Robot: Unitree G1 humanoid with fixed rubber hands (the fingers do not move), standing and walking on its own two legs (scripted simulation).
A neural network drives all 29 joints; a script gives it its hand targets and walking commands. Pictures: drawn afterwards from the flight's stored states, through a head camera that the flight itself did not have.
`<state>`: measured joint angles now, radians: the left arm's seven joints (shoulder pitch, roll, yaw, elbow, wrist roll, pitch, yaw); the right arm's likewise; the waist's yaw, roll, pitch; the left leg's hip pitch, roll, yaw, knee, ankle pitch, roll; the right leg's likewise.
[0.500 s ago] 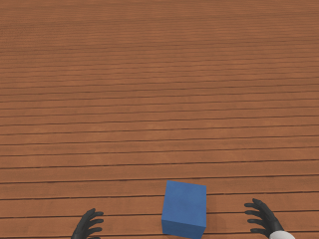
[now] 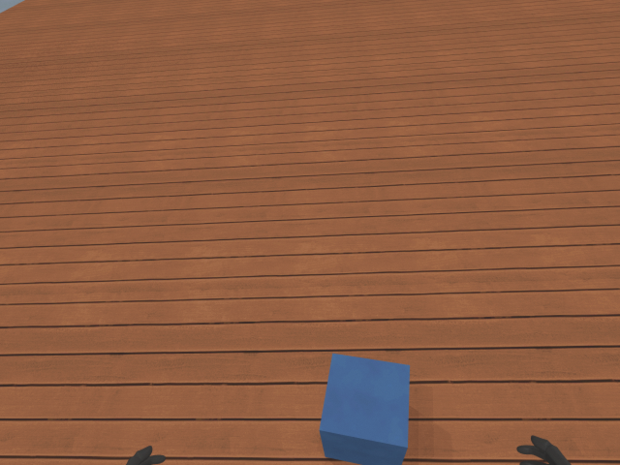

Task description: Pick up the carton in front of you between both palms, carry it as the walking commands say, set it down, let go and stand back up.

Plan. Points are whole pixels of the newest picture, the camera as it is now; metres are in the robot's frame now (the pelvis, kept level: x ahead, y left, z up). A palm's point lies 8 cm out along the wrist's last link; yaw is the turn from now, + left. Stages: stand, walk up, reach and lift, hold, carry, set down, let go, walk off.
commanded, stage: stand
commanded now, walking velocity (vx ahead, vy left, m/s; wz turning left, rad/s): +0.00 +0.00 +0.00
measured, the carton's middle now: (365, 412) +0.41 -0.07 -0.65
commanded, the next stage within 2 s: none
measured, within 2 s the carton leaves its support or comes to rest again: neither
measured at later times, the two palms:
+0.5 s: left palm out of the picture +0.09 +0.28 -0.09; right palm out of the picture +0.08 -0.29 -0.11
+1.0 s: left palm out of the picture +0.07 +0.29 -0.09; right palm out of the picture +0.05 -0.29 -0.11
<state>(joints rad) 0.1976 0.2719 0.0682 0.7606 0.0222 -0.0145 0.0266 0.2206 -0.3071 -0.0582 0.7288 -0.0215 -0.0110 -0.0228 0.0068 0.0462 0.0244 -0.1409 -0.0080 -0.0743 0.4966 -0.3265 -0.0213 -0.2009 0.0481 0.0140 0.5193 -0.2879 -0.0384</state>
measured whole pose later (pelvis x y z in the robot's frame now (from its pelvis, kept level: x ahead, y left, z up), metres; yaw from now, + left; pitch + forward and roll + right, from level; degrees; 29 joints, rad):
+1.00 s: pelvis -0.03 +0.00 +0.01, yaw -1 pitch -4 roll +0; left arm 0.16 0.32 0.05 0.96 0.00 -0.02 0.02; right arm 0.21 -0.35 -0.03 0.93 0.00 -0.02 -0.04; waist 0.00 0.03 0.05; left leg -0.09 0.00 -0.06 0.39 -0.23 -0.02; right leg -0.16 0.05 0.03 0.41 -0.19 -0.04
